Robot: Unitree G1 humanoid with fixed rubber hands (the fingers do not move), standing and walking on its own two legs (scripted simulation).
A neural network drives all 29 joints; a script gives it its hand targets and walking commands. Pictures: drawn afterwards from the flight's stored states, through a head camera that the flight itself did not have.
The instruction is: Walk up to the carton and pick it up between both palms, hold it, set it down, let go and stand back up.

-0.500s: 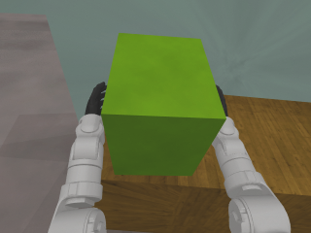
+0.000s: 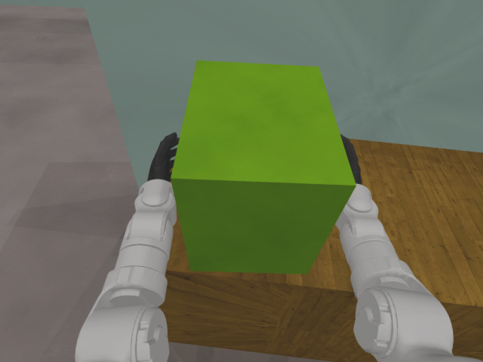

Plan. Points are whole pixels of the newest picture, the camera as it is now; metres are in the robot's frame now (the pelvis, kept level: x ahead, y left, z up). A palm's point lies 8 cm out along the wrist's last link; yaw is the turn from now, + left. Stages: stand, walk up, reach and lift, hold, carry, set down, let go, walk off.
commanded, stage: set down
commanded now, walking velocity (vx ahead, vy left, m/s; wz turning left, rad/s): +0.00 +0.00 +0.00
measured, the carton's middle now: (253, 170) +0.45 +0.00 +0.08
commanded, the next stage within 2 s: none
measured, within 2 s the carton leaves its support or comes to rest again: neither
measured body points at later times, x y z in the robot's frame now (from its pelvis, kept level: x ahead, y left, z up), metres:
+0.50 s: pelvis +0.01 +0.00 +0.00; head +0.05 +0.01 +0.45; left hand +0.43 +0.16 +0.07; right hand +0.45 -0.16 +0.09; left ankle -0.01 +0.13 -0.75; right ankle -0.01 -0.11 -0.75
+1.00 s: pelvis +0.01 -0.01 -0.01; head +0.09 +0.00 +0.44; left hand +0.44 +0.15 +0.04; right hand +0.47 -0.17 +0.06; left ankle -0.01 +0.13 -0.75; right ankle -0.01 -0.11 -0.75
